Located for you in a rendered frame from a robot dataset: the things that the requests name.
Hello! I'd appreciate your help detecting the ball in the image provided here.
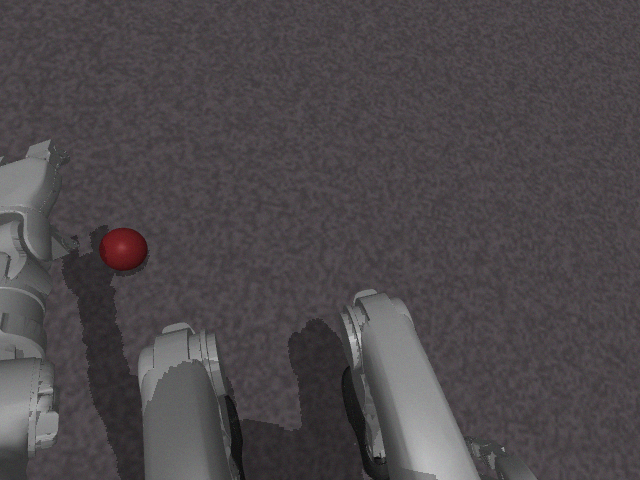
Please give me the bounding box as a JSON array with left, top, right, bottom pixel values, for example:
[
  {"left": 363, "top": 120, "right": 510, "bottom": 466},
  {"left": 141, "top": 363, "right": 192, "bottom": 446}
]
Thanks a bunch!
[{"left": 99, "top": 228, "right": 148, "bottom": 271}]

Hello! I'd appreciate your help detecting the right robot hand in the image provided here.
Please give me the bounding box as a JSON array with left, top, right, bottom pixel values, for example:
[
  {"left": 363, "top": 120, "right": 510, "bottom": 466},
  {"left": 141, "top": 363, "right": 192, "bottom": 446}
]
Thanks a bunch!
[{"left": 463, "top": 436, "right": 538, "bottom": 480}]

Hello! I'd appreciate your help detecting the left robot arm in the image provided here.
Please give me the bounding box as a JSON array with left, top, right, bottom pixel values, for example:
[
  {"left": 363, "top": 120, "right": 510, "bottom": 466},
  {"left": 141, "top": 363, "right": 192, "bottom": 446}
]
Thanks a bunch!
[{"left": 0, "top": 206, "right": 60, "bottom": 480}]

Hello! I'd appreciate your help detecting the right robot foot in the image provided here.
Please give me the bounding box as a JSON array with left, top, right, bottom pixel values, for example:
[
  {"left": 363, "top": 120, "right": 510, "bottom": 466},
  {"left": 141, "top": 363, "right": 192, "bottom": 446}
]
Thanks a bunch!
[{"left": 341, "top": 366, "right": 390, "bottom": 480}]

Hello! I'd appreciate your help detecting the left robot foot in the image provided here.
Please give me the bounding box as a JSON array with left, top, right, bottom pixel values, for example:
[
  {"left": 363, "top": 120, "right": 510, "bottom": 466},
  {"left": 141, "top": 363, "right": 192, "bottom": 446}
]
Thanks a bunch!
[{"left": 224, "top": 395, "right": 245, "bottom": 480}]

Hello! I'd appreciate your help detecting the left robot hand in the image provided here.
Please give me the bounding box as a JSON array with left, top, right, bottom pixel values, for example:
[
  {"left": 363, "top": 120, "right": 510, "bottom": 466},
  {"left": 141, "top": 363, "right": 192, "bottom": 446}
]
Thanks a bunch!
[{"left": 0, "top": 139, "right": 80, "bottom": 260}]

